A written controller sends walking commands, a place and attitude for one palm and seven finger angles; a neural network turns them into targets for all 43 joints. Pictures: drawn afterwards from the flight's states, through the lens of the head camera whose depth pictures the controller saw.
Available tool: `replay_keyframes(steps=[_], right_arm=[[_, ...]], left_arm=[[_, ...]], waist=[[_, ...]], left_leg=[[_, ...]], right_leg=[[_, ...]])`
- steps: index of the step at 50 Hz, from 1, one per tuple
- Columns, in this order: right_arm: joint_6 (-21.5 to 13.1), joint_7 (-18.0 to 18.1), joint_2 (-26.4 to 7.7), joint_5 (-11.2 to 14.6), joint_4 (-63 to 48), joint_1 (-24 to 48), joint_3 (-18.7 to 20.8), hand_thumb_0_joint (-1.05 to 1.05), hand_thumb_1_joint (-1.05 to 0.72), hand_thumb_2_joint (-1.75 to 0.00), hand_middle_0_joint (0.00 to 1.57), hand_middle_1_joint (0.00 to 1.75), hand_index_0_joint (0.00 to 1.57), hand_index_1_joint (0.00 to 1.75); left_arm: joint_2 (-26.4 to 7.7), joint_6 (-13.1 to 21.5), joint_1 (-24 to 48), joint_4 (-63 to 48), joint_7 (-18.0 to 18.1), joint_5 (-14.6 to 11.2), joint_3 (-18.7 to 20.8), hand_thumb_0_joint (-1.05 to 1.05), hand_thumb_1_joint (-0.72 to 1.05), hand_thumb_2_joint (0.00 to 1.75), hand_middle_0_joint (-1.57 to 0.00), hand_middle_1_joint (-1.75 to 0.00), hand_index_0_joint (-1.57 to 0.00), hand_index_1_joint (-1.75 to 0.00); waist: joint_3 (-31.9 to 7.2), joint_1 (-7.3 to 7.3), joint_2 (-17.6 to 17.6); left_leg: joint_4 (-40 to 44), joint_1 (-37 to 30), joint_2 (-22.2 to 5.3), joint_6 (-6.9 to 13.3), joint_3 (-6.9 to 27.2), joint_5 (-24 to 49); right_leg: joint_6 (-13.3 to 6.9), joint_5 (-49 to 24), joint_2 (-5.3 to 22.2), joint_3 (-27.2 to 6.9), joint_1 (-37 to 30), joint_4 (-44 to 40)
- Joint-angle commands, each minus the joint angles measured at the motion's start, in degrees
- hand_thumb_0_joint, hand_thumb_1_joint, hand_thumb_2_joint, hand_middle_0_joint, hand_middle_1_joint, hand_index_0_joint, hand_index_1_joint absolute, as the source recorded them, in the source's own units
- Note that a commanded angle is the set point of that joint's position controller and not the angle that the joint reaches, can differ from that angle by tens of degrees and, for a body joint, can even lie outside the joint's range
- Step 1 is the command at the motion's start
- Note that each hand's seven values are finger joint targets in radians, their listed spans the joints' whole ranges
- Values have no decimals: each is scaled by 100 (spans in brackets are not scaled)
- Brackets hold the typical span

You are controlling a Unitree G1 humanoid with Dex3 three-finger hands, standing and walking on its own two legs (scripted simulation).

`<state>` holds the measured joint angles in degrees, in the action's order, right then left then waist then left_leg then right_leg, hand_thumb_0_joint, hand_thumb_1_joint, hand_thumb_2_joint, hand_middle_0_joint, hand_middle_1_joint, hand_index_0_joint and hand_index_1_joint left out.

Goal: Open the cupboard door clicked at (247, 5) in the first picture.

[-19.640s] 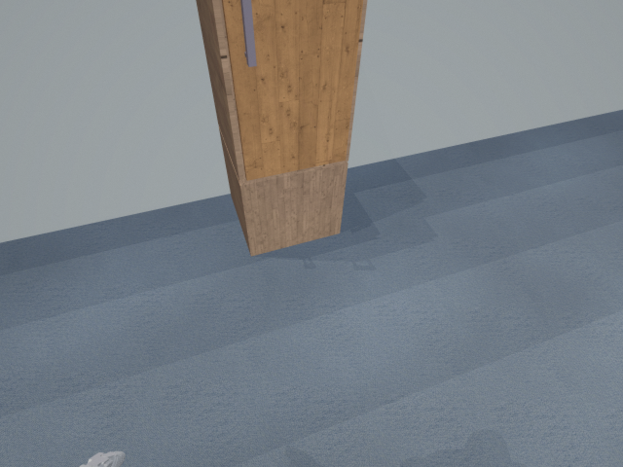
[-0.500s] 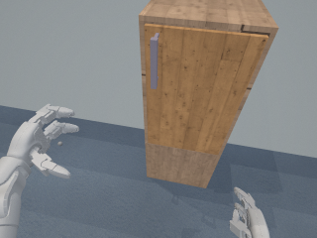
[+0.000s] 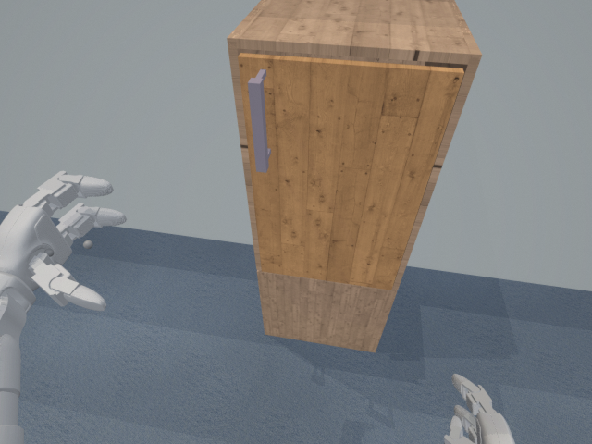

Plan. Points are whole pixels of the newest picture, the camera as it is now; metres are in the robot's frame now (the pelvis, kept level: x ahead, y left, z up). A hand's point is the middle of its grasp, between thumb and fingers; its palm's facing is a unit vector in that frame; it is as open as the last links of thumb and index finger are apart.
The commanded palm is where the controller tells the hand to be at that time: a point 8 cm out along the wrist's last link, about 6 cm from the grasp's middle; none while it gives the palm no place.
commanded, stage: raise the hand with hooked fingers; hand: left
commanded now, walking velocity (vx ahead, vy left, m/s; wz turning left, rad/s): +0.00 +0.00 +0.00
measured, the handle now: (262, 123) +0.60 +0.11 +0.15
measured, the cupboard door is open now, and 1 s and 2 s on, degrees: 0 0 0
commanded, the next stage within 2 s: move the hooked fingers beside the handle in 0.20 s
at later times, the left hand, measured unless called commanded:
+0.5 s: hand (120, 225) +0.32 +0.25 +0.16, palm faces -0.02 -1.00 -0.04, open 14.0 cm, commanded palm +0.30 +0.30 +0.17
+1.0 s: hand (158, 182) +0.40 +0.23 +0.16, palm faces -0.09 -1.00 -0.02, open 14.0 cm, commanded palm +0.39 +0.28 +0.16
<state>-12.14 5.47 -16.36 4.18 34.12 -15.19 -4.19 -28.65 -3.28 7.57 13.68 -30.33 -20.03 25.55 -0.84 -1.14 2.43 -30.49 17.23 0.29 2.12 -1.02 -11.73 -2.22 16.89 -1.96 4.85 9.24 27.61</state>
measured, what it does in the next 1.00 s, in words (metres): stands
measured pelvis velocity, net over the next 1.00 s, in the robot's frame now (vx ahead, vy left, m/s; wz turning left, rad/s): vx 0.02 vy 0.01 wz -0.01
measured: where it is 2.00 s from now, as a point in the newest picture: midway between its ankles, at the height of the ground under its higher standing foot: outside the picture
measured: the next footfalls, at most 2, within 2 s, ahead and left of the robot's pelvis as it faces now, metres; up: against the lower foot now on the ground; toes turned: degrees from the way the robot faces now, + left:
none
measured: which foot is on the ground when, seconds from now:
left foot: down 0.00-1.00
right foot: down 0.00-1.00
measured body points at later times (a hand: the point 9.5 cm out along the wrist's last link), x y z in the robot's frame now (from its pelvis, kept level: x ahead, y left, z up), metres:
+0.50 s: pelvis +0.02 -0.02 +0.00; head +0.01 -0.04 +0.44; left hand +0.32 +0.30 +0.16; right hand +0.19 -0.27 -0.08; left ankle +0.05 +0.09 -0.73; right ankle -0.02 -0.09 -0.73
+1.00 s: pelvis +0.02 +0.01 +0.00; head +0.03 +0.00 +0.45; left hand +0.40 +0.28 +0.17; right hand +0.14 -0.25 -0.09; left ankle +0.05 +0.09 -0.73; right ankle -0.02 -0.09 -0.73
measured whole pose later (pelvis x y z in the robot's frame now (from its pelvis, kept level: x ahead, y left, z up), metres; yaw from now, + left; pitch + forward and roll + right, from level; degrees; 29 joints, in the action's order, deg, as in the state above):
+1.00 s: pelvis +0.02 +0.01 +0.00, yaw -1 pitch +2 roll -1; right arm -7.7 5.5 -15.9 4.4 35.6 -16.5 -3.8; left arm -26.7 -1.4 29.3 32.5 -23.9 -15.2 18.8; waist -1.9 1.4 1.8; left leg -33.0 21.7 0.6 2.6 -1.8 -13.9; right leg -1.7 18.8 -1.6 4.0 13.8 30.1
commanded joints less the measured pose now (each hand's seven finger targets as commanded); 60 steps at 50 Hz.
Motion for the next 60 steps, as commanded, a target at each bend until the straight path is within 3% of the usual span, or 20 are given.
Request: replay_keyframes(steps=[1, 8, 16, 19, 22, 24, 26, 27, 28, 29, 30, 33, 36, 39, 43, 47, 49, 53, 57, 60], right_arm=[[-395, 59, -699, 51, -921, 743, 289, 0, -90, -90, 20, 30, 20, 30], [-334, 79, -725, 77, -922, 742, 323, 0, -90, -90, 20, 30, 20, 30], [-247, 53, -698, 107, -943, 786, 338, 0, -90, -90, 20, 30, 20, 30], [-164, 66, -727, 114, -895, 730, 342, 0, -90, -90, 20, 30, 20, 30], [-146, 95, -699, 124, -945, 741, 347, 0, -90, -90, 20, 30, 20, 30], [-120, 112, -720, 122, -902, 712, 347, 0, -90, -90, 20, 30, 20, 30], [-99, 134, -717, 124, -870, 666, 348, 0, -90, -90, 20, 30, 20, 30], [-116, 136, -705, 123, -897, 684, 354, 0, -90, -90, 20, 30, 20, 30], [-122, 132, -703, 111, -905, 663, 353, 0, -90, -90, 20, 30, 20, 30], [-126, 125, -713, 110, -898, 651, 365, 0, -90, -90, 20, 30, 20, 30], [-122, 119, -704, 110, -902, 629, 357, 0, -90, -90, 20, 30, 20, 30], [-51, 125, -751, 119, -811, 544, 365, 0, -90, -90, 20, 30, 20, 30], [3, 118, -751, 129, -801, 542, 340, 0, -90, -90, 20, 30, 20, 30], [39, 93, -756, 96, -822, 475, 340, 0, -90, -90, 20, 30, 20, 30], [87, 79, -771, 66, -744, 324, 353, 0, -90, -90, 20, 30, 20, 30], [115, 50, -801, 47, -647, 221, 370, 0, -90, -90, 20, 30, 20, 30], [156, 37, -827, 40, -617, 160, 387, 0, -90, -90, 20, 30, 20, 30], [281, 21, -857, 30, -524, 39, 397, 0, -90, -90, 20, 30, 20, 30], [322, -31, -880, -13, -518, -95, 445, 0, -90, -90, 20, 30, 20, 30], [385, -44, -896, -30, -449, -201, 456, 0, -90, -90, 20, 30, 20, 30]], left_arm=[[-1704, 359, 1913, -1043, 124, -116, 576, 0, -50, 30, -30, -120, -30, -120], [-1691, 282, 1824, -1015, -16, -202, 530, 0, -50, 30, -30, -120, -30, -120], [-1725, 286, 1870, -878, 12, -222, 663, 0, -50, 30, -30, -120, -30, -120], [-1842, 203, 2022, -573, 35, -193, 737, 0, -50, 30, -30, -120, -30, -120], [-1667, 246, 2369, -618, 35, -151, 488, 0, -50, 30, -30, -120, -30, -120], [-1831, 296, 2614, -546, 56, -137, 555, 0, -50, 30, -30, -120, -30, -120], [-1733, 369, 2858, -493, 62, -109, 412, 0, -50, 30, -30, -120, -30, -120], [-1588, 407, 2895, -541, 55, -97, 263, 0, -50, 30, -30, -120, -30, -120], [-1542, 442, 2942, -585, 71, -127, 225, 0, -50, 30, -30, -120, -30, -120], [-1643, 433, 2820, -499, 96, -98, 321, 0, -50, 30, -30, -120, -30, -120], [-1473, 427, 2871, -464, 102, -93, 157, 0, -50, 30, -30, -120, -30, -120], [-1624, 351, 3080, -11, 206, -42, 241, 0, -50, 30, -30, -120, -30, -120], [-1483, 252, 3591, 259, 309, 86, -17, 0, -50, 30, -30, -120, -30, -120], [-1663, 301, 3743, 325, 470, 179, 107, 0, -50, 30, -30, -120, -30, -120], [-1531, 523, 4246, 361, 582, 245, -66, 0, -50, 30, -30, -120, -30, -120], [-1237, 593, 4717, 557, 663, 366, -382, 0, -50, 30, -30, -120, -30, -120], [-1293, 526, 4560, 896, 715, 395, -313, 0, -50, 30, -30, -120, -30, -120], [-1236, 492, 5012, 1341, 824, 477, -429, 0, -50, 30, -30, -120, -30, -120], [-1238, 668, 5271, 1325, 959, 563, -420, 0, -50, 30, -30, -120, -30, -120], [-1379, 820, 5533, 1541, 1010, 582, -318, 0, -50, 30, -30, -120, -30, -120]], waist=[[-829, -35, 598], [-1149, -29, -48], [-1184, -67, 29], [-1120, -15, -207], [-1189, 18, 111], [-1322, 42, 130], [-1341, 106, 118], [-1439, 95, 328], [-1493, 90, 124], [-1547, 47, 272], [-1542, 81, 131], [-1331, 86, -106], [-1221, 167, 126], [-1439, 117, 172], [-1738, 212, 109], [-1717, 309, 476], [-1693, 273, 172], [-1487, 327, 64], [-1934, 333, 317], [-1955, 388, 82]], left_leg=[[414, -1080, 13, 37, 446, 216], [83, -974, 44, 90, 366, 649], [-112, -820, 66, 81, 307, 848], [-194, -628, 51, 76, 308, 840], [-138, -835, 66, 81, 299, 888], [-193, -824, 66, 84, 311, 911], [-163, -925, 56, 94, 299, 930], [-147, -1032, 71, 94, 297, 966], [-170, -1075, 68, 106, 318, 1053], [-139, -1104, 60, 102, 320, 1104], [-112, -1121, 65, 108, 332, 1073], [-56, -947, 54, 96, 332, 878], [44, -951, 40, 83, 355, 635], [61, -1004, 25, 75, 403, 680], [34, -1260, -17, 73, 451, 904], [98, -1511, -69, 9, 573, 959], [105, -1395, -82, 30, 565, 935], [133, -1195, -83, 22, 573, 869], [68, -1621, -128, -24, 630, 1264], [22, -1531, -128, 5, 576, 1345]], right_leg=[[56, -649, 51, -345, 749, -599], [244, -1350, 149, -597, 504, -465], [435, -2065, 254, -783, 505, -277], [557, -2301, 315, -905, 503, -243], [414, -2079, 227, -723, 629, -209], [428, -2126, 244, -793, 577, -199], [380, -2054, 202, -702, 646, -195], [316, -1990, 173, -633, 675, -174], [306, -2079, 152, -605, 634, -147], [268, -2099, 145, -567, 641, -132], [241, -2035, 127, -510, 690, -131], [204, -1704, 114, -476, 768, -190], [139, -1313, 102, -413, 1030, -234], [90, -1240, 81, -390, 946, -227], [54, -1324, 29, -332, 931, -184], [16, -1185, 17, -242, 1246, -159], [26, -1178, 12, -246, 1215, -177], [6, -1111, 28, -231, 1260, -167], [5, -1253, 14, -237, 1357, -95], [32, -1404, 2, -264, 1286, -83]])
